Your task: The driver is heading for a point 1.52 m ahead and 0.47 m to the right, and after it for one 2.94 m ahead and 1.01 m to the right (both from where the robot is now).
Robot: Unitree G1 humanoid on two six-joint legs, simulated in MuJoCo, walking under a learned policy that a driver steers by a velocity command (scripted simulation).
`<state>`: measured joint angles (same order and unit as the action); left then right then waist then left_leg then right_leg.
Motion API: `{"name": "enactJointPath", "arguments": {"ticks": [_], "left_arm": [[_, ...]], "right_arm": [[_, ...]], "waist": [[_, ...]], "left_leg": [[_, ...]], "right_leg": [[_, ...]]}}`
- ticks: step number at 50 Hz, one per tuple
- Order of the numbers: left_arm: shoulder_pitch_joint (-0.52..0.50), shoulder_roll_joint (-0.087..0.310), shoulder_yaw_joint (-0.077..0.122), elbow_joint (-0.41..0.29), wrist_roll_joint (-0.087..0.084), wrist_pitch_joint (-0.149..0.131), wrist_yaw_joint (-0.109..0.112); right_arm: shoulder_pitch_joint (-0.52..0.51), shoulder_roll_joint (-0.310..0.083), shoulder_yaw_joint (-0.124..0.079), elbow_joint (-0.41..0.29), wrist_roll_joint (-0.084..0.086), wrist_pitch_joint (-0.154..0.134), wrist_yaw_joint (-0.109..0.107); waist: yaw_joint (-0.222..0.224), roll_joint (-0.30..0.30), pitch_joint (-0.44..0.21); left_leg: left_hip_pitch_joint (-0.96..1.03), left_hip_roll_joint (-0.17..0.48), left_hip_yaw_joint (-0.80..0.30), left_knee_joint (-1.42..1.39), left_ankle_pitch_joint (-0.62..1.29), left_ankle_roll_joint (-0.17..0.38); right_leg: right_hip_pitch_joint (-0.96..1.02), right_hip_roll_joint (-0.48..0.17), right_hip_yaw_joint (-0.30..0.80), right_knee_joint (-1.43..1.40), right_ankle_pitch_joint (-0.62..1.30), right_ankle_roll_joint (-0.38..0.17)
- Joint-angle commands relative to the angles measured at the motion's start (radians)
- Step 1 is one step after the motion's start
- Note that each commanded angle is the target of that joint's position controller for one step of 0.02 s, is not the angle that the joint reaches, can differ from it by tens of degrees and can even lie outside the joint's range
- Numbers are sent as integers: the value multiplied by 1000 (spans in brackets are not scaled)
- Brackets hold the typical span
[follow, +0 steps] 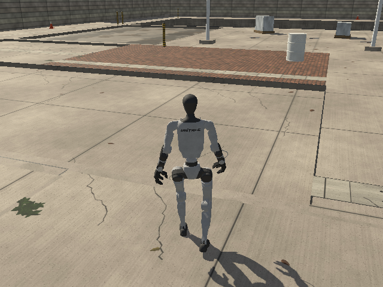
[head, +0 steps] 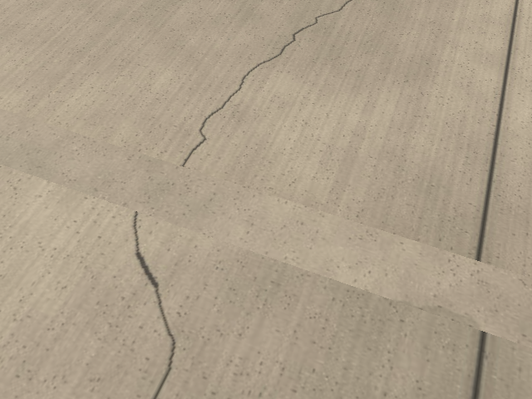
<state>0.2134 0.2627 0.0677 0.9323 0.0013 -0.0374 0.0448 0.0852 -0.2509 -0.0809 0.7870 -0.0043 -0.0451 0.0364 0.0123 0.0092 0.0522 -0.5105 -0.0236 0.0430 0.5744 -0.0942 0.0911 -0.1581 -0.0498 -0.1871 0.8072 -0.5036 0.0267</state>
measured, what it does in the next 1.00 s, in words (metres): steps on the spot, turning right: right foot, then left foot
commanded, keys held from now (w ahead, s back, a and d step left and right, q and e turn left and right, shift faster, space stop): e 0.86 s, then no key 0.14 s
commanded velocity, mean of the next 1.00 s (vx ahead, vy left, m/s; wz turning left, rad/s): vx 0.04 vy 0.00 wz -0.31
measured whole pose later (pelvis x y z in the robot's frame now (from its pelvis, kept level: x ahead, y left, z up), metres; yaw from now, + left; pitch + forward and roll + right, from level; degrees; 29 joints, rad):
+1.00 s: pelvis +0.09 -0.04 +0.02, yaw -24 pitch +2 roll +1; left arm 0.15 0.31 0.08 0.76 -0.01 0.03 0.04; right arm 0.07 -0.29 -0.08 0.83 0.01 -0.02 -0.01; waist 0.01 -0.01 0.03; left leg -0.30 -0.03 -0.06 0.49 -0.19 -0.04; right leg -0.27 0.09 0.21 0.53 -0.29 -0.02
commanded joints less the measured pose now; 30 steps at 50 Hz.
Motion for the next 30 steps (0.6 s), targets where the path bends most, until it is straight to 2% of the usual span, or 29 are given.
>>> {"name": "enactJointPath", "arguments": {"ticks": [1,2,3,4,6,7,9,12,15,18,21,23,24,25,26,27,28,29,30], "left_arm": [[87,109,7,-86,-3,-35,-32],[25,120,10,-97,-30,-31,-34],[10,106,11,-76,-24,-18,-21],[1,116,18,-68,-10,1,-9],[47,93,19,-46,-7,32,-3],[63,75,14,-36,-10,35,-1],[44,64,8,-32,-10,37,4],[-18,108,16,-55,-17,46,5],[-60,120,24,-81,-20,57,5],[-62,100,25,-90,-19,56,0],[-33,84,24,-87,-24,51,-11],[16,80,26,-77,-23,51,-25],[58,81,28,-64,-20,51,-34],[80,108,35,-61,-11,53,-41],[85,199,56,-76,-2,54,-33],[69,299,74,-102,3,54,-27],[93,259,66,-116,40,33,-32],[45,238,62,-127,37,14,-31],[-18,221,62,-144,12,8,-26]], "right_arm": [[204,-228,-52,-60,-13,3,-17],[126,-156,-31,-75,-4,2,-19],[73,-106,-14,-74,9,3,-21],[44,-61,2,-67,9,3,-24],[29,-65,7,-43,-25,-2,-24],[27,-65,9,-30,-34,-6,-29],[19,-77,8,-12,-40,-12,-41],[15,-136,-6,-5,-31,3,-63],[25,-145,-11,-1,-17,22,-82],[25,-138,-13,0,-12,32,-94],[4,-146,-19,-4,-7,46,-98],[-17,-158,-23,-5,7,58,-98],[-27,-162,-26,-4,20,65,-98],[0,-150,-28,10,34,70,-95],[20,-106,-22,1,16,71,-88],[-54,-71,-13,-56,-14,59,-88],[-137,-94,-18,-77,-19,49,-87],[-117,-119,-29,-64,2,49,-84],[-72,-128,-35,-33,6,51,-89]], "waist": [[-65,95,-490],[-55,47,-371],[-27,-41,-274],[-7,-21,-227],[27,55,-200],[34,72,-195],[27,84,-195],[-3,92,-183],[-28,93,-129],[-31,77,-120],[-17,87,-144],[19,103,-162],[46,109,-167],[56,81,-142],[20,-121,-129],[11,-327,-84],[66,-222,-137],[27,-161,-132],[-4,-119,-126]], "left_leg": [[733,396,-622,-147,676,343],[622,352,-469,-160,552,281],[483,297,-367,-185,439,216],[362,265,-314,-214,358,186],[198,221,-231,-269,318,176],[178,210,-194,-280,324,175],[188,210,-158,-290,298,165],[233,251,-182,-325,79,165],[290,299,-228,-355,-94,173],[352,323,-213,-338,-45,173],[375,319,-153,-293,85,158],[378,308,-103,-235,181,131],[363,292,-71,-193,189,101],[318,253,-29,-118,115,34],[130,159,78,111,-89,-67],[-157,-13,90,291,-518,-145],[-181,-16,-58,475,-565,-137],[-199,7,-100,537,-478,-124],[-207,21,-109,543,-402,-124]], "right_leg": [[-463,71,296,659,-181,20],[-502,26,270,608,-91,3],[-484,-27,254,506,-30,5],[-421,-56,257,415,9,8],[-261,-54,238,330,84,17],[-230,-55,236,256,98,22],[-199,-55,237,122,125,30],[-229,-48,226,74,152,32],[-325,-52,228,98,106,30],[-351,-50,213,84,67,26],[-273,-21,165,-12,69,12],[-182,11,122,-153,150,-12],[-115,31,100,-274,243,-36],[-59,26,142,-410,353,-78],[53,-149,404,-488,541,-156],[124,-340,676,-477,885,-325],[104,-346,693,-486,856,-387],[109,-282,600,-475,827,-335],[109,-229,534,-459,794,-273]]}}
Keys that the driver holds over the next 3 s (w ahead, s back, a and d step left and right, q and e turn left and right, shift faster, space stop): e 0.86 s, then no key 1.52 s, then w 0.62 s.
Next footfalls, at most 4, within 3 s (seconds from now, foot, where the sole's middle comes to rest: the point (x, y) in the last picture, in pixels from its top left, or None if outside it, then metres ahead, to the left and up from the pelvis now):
0.50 right None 0.07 -0.15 -0.75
1.00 left None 0.18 0.05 -0.75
1.32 right None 0.04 -0.17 -0.75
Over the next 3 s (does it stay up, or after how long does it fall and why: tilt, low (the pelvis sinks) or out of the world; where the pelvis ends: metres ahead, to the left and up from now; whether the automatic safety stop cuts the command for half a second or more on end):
stays up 0.26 -0.13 0.01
